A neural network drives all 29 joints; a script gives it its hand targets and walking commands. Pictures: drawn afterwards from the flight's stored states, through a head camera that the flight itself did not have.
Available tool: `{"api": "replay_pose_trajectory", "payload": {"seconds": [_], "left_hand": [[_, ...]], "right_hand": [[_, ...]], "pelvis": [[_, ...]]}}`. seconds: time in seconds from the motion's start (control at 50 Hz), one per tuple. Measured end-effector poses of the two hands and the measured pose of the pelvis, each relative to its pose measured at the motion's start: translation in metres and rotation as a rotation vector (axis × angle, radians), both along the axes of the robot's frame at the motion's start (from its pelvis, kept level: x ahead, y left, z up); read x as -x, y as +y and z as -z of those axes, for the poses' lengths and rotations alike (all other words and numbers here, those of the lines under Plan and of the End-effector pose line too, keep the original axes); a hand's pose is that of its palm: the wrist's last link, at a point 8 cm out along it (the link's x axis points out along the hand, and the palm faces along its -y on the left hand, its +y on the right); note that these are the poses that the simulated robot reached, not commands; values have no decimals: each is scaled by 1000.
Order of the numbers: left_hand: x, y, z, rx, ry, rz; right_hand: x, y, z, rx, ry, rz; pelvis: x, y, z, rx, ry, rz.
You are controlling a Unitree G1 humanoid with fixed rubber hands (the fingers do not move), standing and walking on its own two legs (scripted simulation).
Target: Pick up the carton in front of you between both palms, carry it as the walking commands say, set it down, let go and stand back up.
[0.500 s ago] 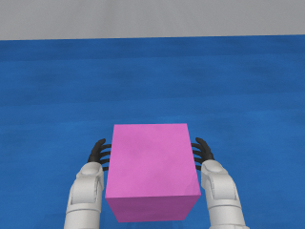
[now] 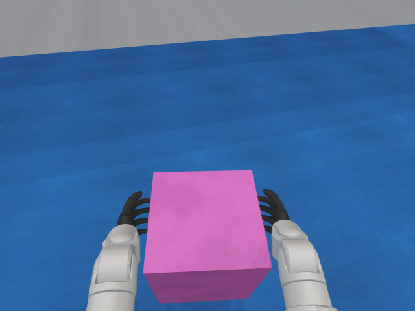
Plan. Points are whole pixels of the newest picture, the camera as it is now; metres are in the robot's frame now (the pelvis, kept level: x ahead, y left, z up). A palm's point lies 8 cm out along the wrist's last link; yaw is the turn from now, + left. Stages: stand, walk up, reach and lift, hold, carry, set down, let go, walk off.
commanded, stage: hold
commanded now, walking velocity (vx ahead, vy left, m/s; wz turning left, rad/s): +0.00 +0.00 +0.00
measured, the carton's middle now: (203, 239) +0.29 +0.00 -0.06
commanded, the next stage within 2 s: set down in 0.52 s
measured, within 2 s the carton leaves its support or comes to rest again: neither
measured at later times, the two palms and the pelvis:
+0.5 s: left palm (109, 217) +0.29 +0.19 +0.04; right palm (265, 228) +0.26 -0.11 +0.04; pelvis -0.01 +0.07 +0.00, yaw -7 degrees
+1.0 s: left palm (124, 218) +0.35 +0.19 -0.06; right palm (250, 220) +0.33 -0.11 -0.05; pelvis -0.02 +0.04 -0.03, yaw -6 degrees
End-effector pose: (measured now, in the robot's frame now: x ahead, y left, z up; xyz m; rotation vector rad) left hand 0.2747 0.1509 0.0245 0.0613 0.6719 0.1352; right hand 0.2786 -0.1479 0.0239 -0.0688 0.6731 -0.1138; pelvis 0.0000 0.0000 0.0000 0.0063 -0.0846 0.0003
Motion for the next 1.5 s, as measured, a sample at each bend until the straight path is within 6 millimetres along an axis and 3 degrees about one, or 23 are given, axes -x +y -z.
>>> {"api": "replay_pose_trajectory", "payload": {"seconds": [0.12, 0.34, 0.46, 0.64, 0.78, 0.92, 1.12, 1.18, 1.5], "left_hand": [[-16, -11, -6, 5, -9, 103], [-16, 26, -8, 38, -1, 100], [-18, 35, -12, 50, -5, 116], [-27, 34, -14, 64, -5, 120], [-45, 31, -1, 75, 17, 69], [-66, 33, 40, 60, 44, 38], [-77, 35, 153, 44, 35, 9], [-83, 36, 179, 59, 15, -5], [-117, 43, 249, 75, 5, -68]], "right_hand": [[17, -9, -9, 3, -8, 117], [15, 27, -18, 20, 3, 109], [16, 35, -19, 18, 1, 122], [13, 35, -19, 9, 3, 141], [-8, 34, -7, 8, 27, 139], [-41, 36, 34, 19, 56, 92], [-63, 37, 148, -6, 49, 66], [-70, 36, 174, -30, 28, 75], [-119, 44, 245, -44, 19, 38]], "pelvis": [[4, 19, -1, 2, -17, 69], [8, 55, -1, 4, -26, 104], [9, 68, -2, 7, -25, 116], [8, 72, -1, 4, -24, 125], [11, 63, 5, -3, 7, 127], [19, 48, 17, -8, 135, 116], [31, 33, 51, -4, 481, 102], [33, 32, 66, -10, 580, 110], [46, 44, 142, -21, 826, 114]]}}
